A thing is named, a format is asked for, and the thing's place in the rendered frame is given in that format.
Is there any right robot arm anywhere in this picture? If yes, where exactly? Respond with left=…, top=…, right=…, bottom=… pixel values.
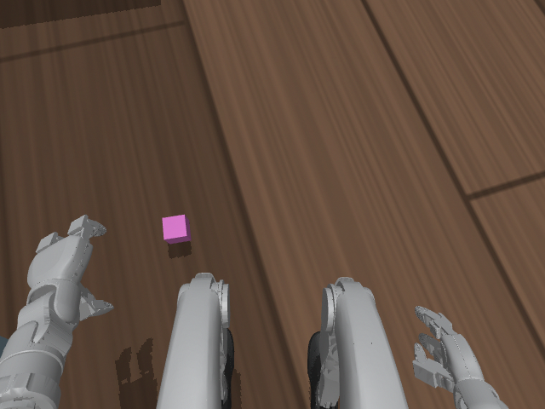
left=453, top=379, right=509, bottom=409

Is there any left robot arm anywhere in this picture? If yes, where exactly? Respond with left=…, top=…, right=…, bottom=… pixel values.
left=0, top=279, right=81, bottom=409

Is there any right robot foot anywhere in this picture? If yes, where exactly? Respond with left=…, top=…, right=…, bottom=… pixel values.
left=307, top=331, right=338, bottom=409

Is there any right robot hand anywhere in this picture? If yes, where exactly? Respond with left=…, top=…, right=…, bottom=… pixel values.
left=412, top=306, right=485, bottom=393

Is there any left robot hand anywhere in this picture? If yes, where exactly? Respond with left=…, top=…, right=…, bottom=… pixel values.
left=27, top=215, right=114, bottom=321

